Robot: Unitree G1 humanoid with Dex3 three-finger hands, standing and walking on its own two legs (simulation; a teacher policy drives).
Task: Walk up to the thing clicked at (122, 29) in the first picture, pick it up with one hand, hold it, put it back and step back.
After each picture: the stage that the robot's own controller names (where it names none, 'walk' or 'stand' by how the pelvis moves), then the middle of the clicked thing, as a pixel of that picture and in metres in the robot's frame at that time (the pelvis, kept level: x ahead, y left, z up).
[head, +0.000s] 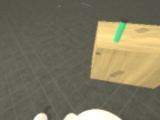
stand; (119, 31) +0.92 -0.27 +0.05
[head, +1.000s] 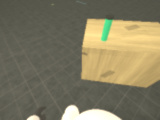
walk; (106, 29) +0.85 -0.08 +0.09
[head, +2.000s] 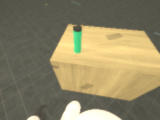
walk; (77, 40) +0.62 +0.20 +0.07
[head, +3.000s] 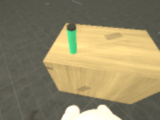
stand; (72, 40) +0.58 +0.20 +0.10
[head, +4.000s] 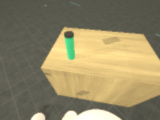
stand; (70, 47) +0.54 +0.20 +0.07
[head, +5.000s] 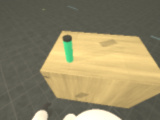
stand; (68, 50) +0.54 +0.21 +0.06
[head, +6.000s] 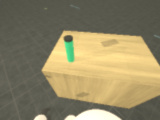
stand; (69, 50) +0.54 +0.21 +0.05
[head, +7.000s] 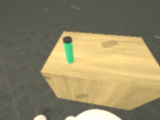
stand; (69, 51) +0.53 +0.21 +0.05
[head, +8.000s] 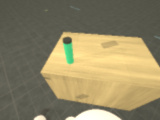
stand; (68, 51) +0.53 +0.21 +0.05
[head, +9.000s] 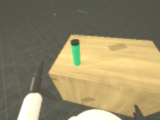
rise first; (76, 53) +0.52 +0.18 +0.05
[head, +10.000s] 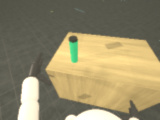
go down; (73, 50) +0.55 +0.17 +0.06
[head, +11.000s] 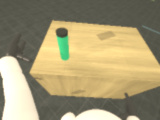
go down; (63, 46) +0.51 +0.18 +0.08
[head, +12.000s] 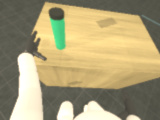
close in; (59, 32) +0.53 +0.18 +0.12
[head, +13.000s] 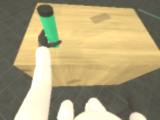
close; (51, 30) +0.55 +0.20 +0.13
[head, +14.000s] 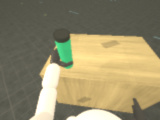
lift; (65, 52) +0.35 +0.16 +0.23
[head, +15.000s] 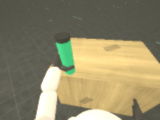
lift; (66, 56) +0.33 +0.16 +0.23
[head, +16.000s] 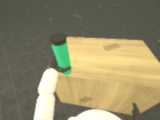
hold; (63, 57) +0.32 +0.17 +0.22
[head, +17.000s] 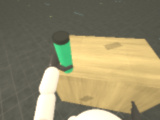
hold; (65, 56) +0.32 +0.16 +0.23
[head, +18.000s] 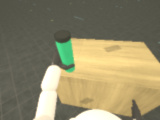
crouch; (66, 55) +0.32 +0.15 +0.24
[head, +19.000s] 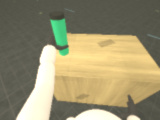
crouch; (61, 36) +0.46 +0.18 +0.26
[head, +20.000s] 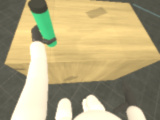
lower; (46, 28) +0.55 +0.19 +0.14
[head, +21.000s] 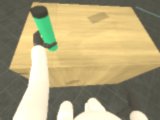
lower; (47, 33) +0.53 +0.20 +0.13
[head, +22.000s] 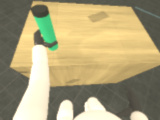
lower; (48, 32) +0.53 +0.20 +0.13
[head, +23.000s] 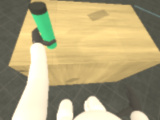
lower; (46, 30) +0.54 +0.20 +0.14
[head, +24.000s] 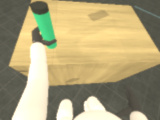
loosen; (46, 30) +0.54 +0.20 +0.14
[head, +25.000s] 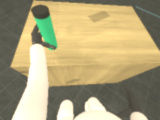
withdraw; (47, 32) +0.53 +0.20 +0.13
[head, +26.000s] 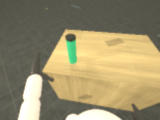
sink last; (71, 50) +0.51 +0.18 +0.09
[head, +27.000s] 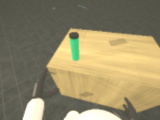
stand; (74, 48) +0.54 +0.19 +0.08
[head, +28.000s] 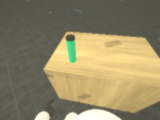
stand; (71, 50) +0.54 +0.19 +0.08
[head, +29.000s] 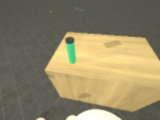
stand; (71, 51) +0.54 +0.20 +0.05
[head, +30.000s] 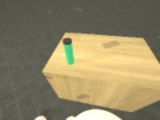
stand; (69, 52) +0.52 +0.21 +0.05
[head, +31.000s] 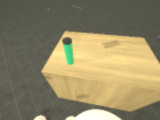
stand; (68, 52) +0.51 +0.21 +0.05
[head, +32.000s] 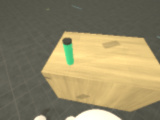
stand; (68, 52) +0.51 +0.21 +0.05
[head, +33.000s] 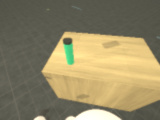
walk; (69, 52) +0.52 +0.21 +0.05
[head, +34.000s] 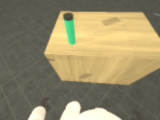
walk; (70, 30) +0.64 +0.21 +0.08
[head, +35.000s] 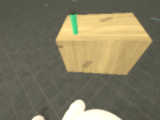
walk; (74, 23) +0.94 +0.28 +0.07
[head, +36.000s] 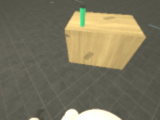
stand; (82, 16) +1.18 +0.19 +0.07
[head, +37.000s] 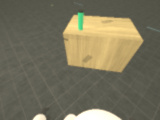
stand; (80, 20) +1.14 +0.21 +0.05
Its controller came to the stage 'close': yes
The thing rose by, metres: 0.20
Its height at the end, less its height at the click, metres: +0.00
